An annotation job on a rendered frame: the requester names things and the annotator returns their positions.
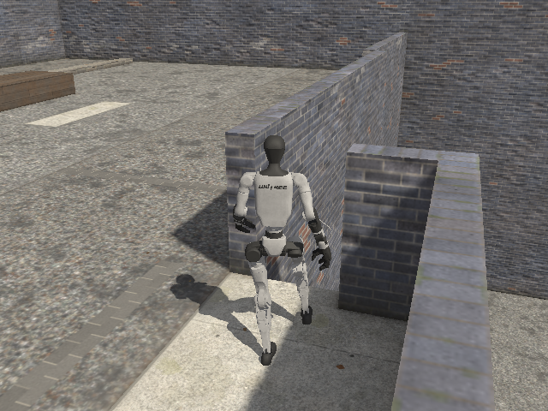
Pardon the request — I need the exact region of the robot right hand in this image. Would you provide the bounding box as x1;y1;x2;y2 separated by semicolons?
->
312;246;331;271

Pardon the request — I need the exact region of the right robot forearm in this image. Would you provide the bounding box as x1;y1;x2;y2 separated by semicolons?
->
308;208;329;249

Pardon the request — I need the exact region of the robot right upper arm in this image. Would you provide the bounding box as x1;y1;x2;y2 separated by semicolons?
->
292;172;316;222

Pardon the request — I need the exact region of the robot left upper arm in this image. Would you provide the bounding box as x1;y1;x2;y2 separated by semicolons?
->
234;172;257;217

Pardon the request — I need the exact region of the right robot thigh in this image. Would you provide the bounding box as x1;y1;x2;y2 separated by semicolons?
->
286;236;305;277

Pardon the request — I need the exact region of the robot left hand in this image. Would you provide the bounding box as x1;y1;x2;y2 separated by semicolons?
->
235;218;255;233

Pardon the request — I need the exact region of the left robot forearm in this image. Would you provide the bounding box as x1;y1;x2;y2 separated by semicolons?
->
233;204;245;225

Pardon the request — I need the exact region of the left robot foot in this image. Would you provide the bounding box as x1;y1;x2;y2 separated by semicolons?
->
261;342;277;366

